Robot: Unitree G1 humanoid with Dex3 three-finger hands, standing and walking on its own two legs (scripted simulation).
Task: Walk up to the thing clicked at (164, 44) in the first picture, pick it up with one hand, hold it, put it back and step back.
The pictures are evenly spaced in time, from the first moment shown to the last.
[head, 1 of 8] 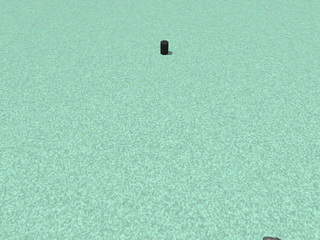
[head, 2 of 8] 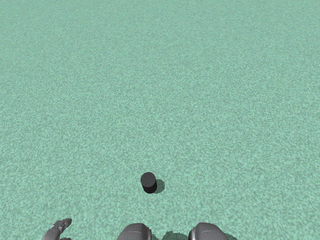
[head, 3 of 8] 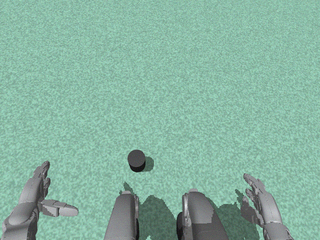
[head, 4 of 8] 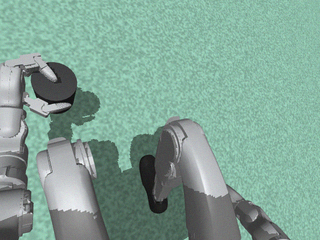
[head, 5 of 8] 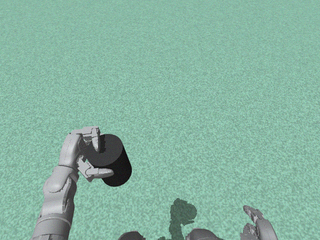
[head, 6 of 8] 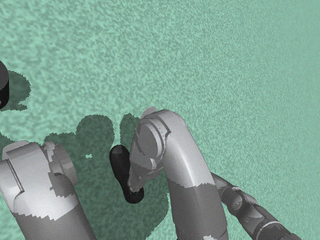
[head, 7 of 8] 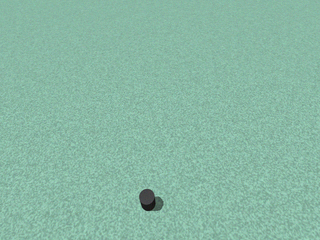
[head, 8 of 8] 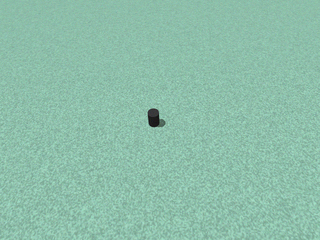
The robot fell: no
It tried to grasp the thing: yes
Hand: left
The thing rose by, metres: 0.67
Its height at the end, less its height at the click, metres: +0.00
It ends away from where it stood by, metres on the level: 0.03
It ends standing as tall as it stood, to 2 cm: yes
